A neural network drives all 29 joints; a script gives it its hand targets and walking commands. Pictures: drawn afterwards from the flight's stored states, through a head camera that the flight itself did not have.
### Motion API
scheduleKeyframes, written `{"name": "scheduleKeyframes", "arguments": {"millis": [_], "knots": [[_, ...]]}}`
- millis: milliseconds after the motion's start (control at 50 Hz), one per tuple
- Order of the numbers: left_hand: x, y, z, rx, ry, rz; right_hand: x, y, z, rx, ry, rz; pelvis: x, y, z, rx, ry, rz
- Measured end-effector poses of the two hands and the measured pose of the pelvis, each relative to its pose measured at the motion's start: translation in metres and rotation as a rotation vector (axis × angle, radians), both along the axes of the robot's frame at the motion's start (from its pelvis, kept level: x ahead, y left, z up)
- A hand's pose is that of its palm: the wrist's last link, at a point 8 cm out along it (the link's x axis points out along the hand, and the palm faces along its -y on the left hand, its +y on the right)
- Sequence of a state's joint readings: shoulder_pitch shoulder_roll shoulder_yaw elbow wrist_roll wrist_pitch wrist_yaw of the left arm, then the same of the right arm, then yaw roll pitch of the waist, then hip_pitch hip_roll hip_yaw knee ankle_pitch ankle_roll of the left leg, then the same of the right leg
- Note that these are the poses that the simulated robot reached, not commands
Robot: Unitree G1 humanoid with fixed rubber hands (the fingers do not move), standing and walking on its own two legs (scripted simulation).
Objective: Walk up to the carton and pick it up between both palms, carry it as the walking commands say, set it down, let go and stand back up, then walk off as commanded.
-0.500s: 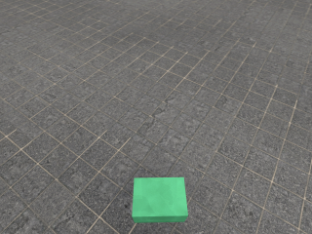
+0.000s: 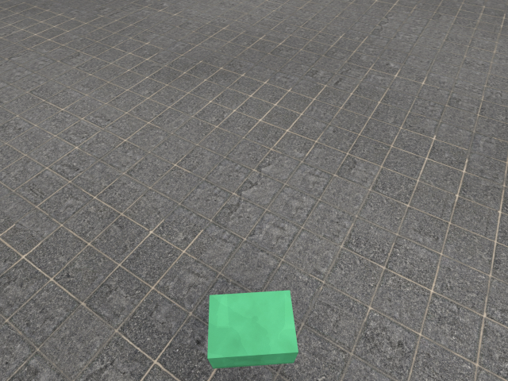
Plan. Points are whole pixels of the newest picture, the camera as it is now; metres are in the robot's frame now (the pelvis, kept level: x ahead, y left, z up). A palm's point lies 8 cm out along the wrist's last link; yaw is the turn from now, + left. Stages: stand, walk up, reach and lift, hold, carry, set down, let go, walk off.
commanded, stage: walk up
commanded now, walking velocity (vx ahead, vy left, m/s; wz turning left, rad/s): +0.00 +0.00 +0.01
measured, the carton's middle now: (251, 329) +0.38 +0.04 -0.70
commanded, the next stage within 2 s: stand in 0.10 s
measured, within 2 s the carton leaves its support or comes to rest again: neither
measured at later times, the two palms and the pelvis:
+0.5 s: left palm (126, 374) +0.15 +0.24 -0.12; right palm (402, 373) +0.16 -0.23 -0.13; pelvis -0.02 +0.00 -0.02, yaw -1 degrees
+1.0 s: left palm (126, 353) +0.19 +0.27 -0.18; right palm (376, 336) +0.23 -0.21 -0.17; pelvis -0.04 +0.02 -0.07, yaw +2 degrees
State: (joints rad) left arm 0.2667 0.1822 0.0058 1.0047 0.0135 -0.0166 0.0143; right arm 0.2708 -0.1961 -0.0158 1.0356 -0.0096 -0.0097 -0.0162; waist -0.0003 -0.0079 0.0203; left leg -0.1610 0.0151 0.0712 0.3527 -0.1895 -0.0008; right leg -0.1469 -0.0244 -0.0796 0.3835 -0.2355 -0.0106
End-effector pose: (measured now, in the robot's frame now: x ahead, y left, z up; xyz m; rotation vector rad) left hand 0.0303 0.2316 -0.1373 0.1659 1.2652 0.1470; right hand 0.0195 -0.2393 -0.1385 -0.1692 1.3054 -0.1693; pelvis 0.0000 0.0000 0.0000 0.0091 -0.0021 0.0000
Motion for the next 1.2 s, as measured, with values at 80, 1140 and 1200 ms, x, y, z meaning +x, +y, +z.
{"name": "scheduleKeyframes", "arguments": {"millis": [80,1140,1200], "knots": [[-0.015,0.0,-0.002,0.001,0.053,0.007,-0.015,-0.004,0.0,-0.013,0.05,-0.016,0.001,0.0,0.0,-0.002,0.004,-0.003],[0.153,0.006,-0.055,-0.052,-0.288,0.059,0.209,0.002,-0.044,0.03,-0.332,0.112,-0.062,0.021,-0.082,-0.031,0.396,0.026],[0.189,0.014,-0.054,-0.013,-0.402,0.071,0.223,0.008,-0.06,0.064,-0.343,0.121,-0.08,0.013,-0.093,-0.011,0.413,0.028]]}}
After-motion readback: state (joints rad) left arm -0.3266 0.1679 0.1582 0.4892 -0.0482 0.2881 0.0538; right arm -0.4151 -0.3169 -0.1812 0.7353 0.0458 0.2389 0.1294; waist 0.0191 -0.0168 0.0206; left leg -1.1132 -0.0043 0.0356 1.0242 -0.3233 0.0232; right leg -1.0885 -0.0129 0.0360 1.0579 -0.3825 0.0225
